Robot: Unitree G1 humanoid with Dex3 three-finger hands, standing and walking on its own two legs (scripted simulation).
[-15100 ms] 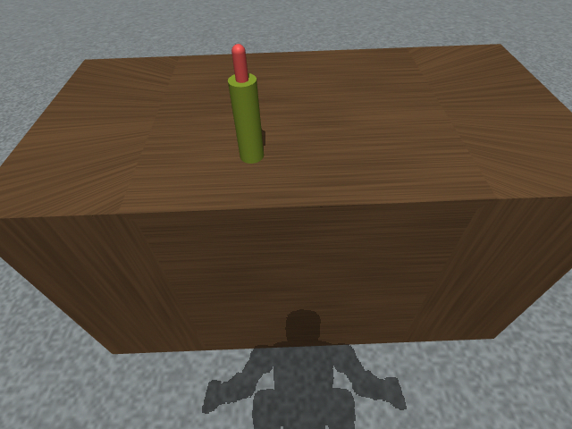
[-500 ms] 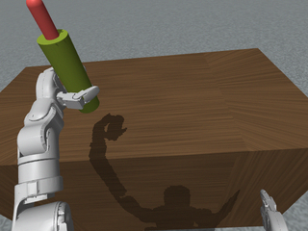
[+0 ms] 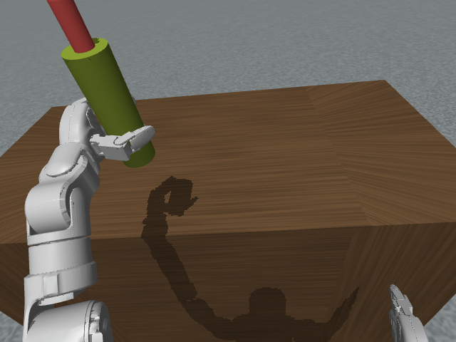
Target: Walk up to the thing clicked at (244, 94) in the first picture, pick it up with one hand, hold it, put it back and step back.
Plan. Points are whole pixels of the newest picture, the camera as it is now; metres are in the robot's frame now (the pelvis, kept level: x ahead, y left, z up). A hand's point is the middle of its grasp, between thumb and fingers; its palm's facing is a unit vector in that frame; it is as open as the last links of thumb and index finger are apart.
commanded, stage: hold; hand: left
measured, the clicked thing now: (106, 91) +0.35 +0.17 +0.33
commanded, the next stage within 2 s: none
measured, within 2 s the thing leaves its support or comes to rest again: neither
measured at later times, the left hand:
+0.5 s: hand (120, 117) +0.35 +0.17 +0.29, palm faces +0.12 -0.99 +0.02, open 8.7 cm
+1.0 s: hand (121, 121) +0.34 +0.16 +0.29, palm faces +0.12 -0.99 +0.02, open 8.7 cm
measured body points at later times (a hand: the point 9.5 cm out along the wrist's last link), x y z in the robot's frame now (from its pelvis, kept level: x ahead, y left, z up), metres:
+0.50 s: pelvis +0.00 +0.01 +0.00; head -0.05 -0.03 +0.45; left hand +0.34 +0.22 +0.29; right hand +0.17 -0.25 -0.07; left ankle +0.04 +0.13 -0.73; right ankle +0.00 -0.12 -0.73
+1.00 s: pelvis +0.00 +0.00 +0.00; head -0.05 -0.03 +0.45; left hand +0.33 +0.22 +0.29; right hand +0.17 -0.26 -0.08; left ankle +0.04 +0.13 -0.73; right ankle +0.00 -0.12 -0.73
